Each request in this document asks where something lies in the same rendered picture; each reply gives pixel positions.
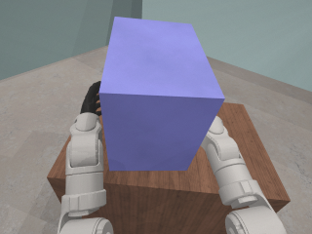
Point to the robot left hand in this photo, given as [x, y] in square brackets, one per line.
[90, 104]

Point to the left robot forearm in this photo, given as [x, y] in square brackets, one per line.
[84, 166]

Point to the robot left upper arm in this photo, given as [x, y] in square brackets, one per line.
[94, 225]

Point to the right robot forearm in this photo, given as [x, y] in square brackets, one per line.
[237, 188]

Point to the robot right upper arm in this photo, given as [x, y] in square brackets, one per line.
[254, 220]

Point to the carton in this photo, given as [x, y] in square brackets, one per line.
[158, 95]

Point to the pedestal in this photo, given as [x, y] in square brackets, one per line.
[179, 202]

